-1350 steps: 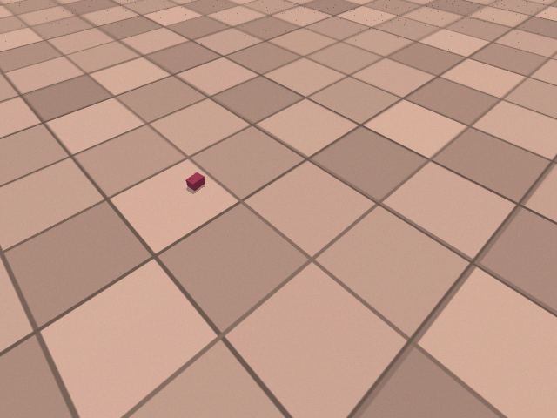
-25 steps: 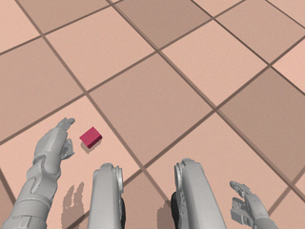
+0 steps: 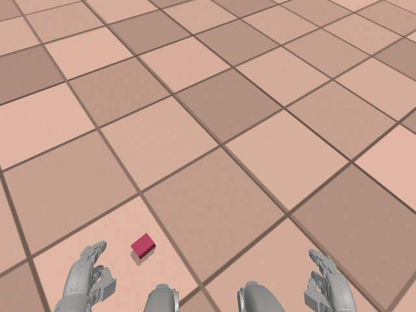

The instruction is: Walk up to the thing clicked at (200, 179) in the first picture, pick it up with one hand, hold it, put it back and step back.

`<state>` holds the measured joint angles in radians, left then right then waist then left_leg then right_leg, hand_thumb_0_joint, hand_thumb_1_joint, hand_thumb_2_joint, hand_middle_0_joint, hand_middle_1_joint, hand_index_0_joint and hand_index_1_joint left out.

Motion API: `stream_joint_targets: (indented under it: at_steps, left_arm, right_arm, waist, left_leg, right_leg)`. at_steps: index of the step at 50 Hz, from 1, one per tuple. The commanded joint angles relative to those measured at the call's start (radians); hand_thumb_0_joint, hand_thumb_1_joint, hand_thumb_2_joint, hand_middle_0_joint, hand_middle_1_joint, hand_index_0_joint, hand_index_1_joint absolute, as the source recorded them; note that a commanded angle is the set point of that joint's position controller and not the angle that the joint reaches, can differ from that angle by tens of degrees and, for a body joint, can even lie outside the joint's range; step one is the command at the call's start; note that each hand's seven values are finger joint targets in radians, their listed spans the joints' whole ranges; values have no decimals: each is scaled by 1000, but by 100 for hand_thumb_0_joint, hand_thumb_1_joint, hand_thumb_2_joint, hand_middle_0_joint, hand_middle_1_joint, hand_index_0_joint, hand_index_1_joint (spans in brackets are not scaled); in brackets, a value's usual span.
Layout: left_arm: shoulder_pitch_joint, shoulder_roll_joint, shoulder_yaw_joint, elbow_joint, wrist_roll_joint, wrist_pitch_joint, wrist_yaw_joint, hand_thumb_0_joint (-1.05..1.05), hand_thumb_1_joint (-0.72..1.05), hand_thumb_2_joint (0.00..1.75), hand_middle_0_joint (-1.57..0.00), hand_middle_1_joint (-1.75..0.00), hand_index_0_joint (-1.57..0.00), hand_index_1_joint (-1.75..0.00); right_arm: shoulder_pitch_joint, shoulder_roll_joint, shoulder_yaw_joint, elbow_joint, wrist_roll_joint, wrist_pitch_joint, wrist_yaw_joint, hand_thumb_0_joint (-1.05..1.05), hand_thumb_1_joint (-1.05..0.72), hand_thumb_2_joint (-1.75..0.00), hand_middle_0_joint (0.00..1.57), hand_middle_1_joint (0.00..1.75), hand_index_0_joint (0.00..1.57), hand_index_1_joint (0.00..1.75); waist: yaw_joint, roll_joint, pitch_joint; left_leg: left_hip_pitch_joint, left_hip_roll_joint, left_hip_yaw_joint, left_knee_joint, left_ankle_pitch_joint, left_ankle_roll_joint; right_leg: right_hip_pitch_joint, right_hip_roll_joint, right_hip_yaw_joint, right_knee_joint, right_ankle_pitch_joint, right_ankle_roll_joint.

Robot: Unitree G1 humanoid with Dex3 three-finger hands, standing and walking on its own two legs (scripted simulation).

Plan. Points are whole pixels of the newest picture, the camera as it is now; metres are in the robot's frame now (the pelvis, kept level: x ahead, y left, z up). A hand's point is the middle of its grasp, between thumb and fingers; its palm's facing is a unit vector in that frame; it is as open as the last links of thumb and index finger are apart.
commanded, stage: home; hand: left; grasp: from above
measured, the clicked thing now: (143, 246) +0.44 +0.24 -0.63
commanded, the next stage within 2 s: none
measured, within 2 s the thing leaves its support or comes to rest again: neither
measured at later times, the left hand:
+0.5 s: hand (91, 300) +0.19 +0.19 +0.01, palm faces +0.09 -0.98 -0.20, open 7.6 cm
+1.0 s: hand (97, 301) +0.18 +0.18 +0.01, palm faces +0.07 -0.98 -0.20, open 8.0 cm
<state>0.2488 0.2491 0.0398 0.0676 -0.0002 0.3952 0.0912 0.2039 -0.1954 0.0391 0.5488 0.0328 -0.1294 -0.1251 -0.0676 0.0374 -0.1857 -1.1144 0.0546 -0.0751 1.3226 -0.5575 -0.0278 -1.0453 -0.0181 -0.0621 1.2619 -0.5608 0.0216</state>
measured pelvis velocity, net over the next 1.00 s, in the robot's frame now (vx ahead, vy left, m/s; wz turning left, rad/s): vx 0.03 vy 0.00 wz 0.03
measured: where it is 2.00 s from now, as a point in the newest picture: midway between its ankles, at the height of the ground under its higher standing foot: outside the picture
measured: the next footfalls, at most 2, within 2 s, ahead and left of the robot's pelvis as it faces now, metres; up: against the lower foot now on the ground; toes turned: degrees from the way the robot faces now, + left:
none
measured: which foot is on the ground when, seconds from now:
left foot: down 0.00-1.00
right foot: down 0.00-1.00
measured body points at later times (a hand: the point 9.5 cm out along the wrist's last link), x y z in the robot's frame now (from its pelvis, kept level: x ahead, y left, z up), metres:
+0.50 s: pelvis +0.03 +0.00 +0.06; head +0.05 +0.01 +0.51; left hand +0.18 +0.24 +0.03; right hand +0.21 -0.23 +0.01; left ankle +0.04 +0.13 -0.62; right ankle +0.02 -0.14 -0.62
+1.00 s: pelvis +0.03 +0.00 +0.06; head +0.04 +0.00 +0.51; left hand +0.18 +0.23 +0.03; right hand +0.19 -0.25 +0.00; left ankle +0.04 +0.13 -0.62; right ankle +0.02 -0.14 -0.62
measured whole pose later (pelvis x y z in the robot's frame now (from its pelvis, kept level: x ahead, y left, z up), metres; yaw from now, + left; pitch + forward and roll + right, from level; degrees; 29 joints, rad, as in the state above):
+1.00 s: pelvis +0.03 +0.00 +0.06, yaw +2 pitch +10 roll -3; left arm 0.49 0.21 0.03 -0.11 -0.05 0.46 0.02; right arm 0.30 -0.22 0.02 0.55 0.00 -0.24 -0.18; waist -0.04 0.05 -0.15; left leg -0.69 0.05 -0.06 1.00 -0.48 -0.03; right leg -0.62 -0.02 -0.07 0.94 -0.48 0.02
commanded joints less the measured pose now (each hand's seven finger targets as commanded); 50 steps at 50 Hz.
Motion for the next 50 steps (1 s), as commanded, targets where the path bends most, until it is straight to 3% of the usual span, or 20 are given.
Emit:
stream_joint_targets:
  at_steps: [1,5,10,18,21,28,34,40,45,50]
  left_arm:
    - [67,90,72,-258,-43,-8,5,0,90,90,-20,-30,-20,-30]
    - [172,66,69,-321,-68,15,-8,0,90,90,-20,-30,-20,-30]
    - [242,53,49,-367,-63,28,-28,0,90,90,-20,-30,-20,-30]
    - [227,60,50,-378,-54,25,-60,0,88,89,-20,-30,-20,-30]
    - [215,69,58,-383,-50,14,-67,0,79,83,-19,-28,-19,-28]
    - [219,73,47,-385,-41,7,-68,0,81,85,-19,-29,-19,-29]
    - [228,72,55,-366,-42,9,-66,0,77,82,-19,-28,-19,-28]
    - [223,75,57,-377,-46,9,-66,0,75,81,-18,-27,-18,-27]
    - [230,78,62,-371,-45,13,-63,0,81,85,-19,-28,-19,-28]
    - [224,77,61,-372,-43,15,-64,0,87,88,-20,-29,-20,-29]
  right_arm:
    - [18,-137,-50,-148,-1,-72,-49,0,-90,-90,20,30,20,30]
    - [39,-132,-49,-162,-6,-93,-62,0,-90,-90,20,30,20,30]
    - [42,-129,-48,-179,-14,-115,-72,0,-90,-90,20,30,20,30]
    - [25,-143,-59,-182,-26,-151,-74,0,-90,-90,20,30,20,30]
    - [22,-144,-62,-178,-28,-161,-73,0,-90,-90,20,30,20,30]
    - [27,-149,-65,-161,-33,-165,-69,0,-90,-90,20,30,20,30]
    - [8,-146,-60,-161,-33,-167,-69,0,-90,-90,20,30,20,30]
    - [14,-143,-61,-164,-31,-169,-71,0,-90,-90,20,30,20,30]
    - [13,-145,-63,-164,-30,-168,-73,0,-90,-90,20,30,20,30]
    - [6,-146,-64,-162,-29,-172,-74,0,-90,-90,20,30,20,30]
  waist:
    - [5,64,-234]
    - [16,60,-177]
    - [16,28,-80]
    - [8,-4,-10]
    - [13,6,-21]
    - [13,32,-81]
    - [29,11,-46]
    - [24,0,-56]
    - [30,-7,-60]
    - [31,2,-35]
  left_leg:
    - [387,-39,20,-312,273,34]
    - [466,-34,18,-399,335,25]
    - [492,-39,23,-458,299,32]
    - [514,-45,31,-496,253,38]
    - [522,-51,36,-492,254,38]
    - [577,-46,31,-474,394,29]
    - [544,-53,39,-482,312,36]
    - [545,-54,46,-470,322,39]
    - [541,-54,53,-466,315,40]
    - [525,-52,49,-487,244,38]
  right_leg:
    - [290,35,9,-300,280,-29]
    - [371,42,-12,-364,322,-28]
    - [406,46,-26,-437,291,-25]
    - [413,43,-31,-480,242,-17]
    - [424,39,-26,-479,247,-16]
    - [456,41,-20,-452,365,-19]
    - [456,36,-16,-476,306,-15]
    - [465,33,-11,-480,321,-11]
    - [464,31,-7,-484,318,-9]
    - [442,33,-13,-490,243,-14]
